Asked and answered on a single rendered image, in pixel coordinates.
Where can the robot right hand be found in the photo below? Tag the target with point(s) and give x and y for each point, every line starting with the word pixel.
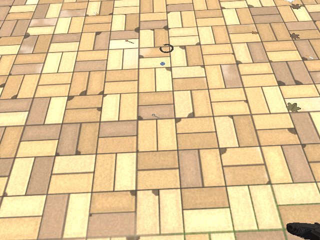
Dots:
pixel 307 231

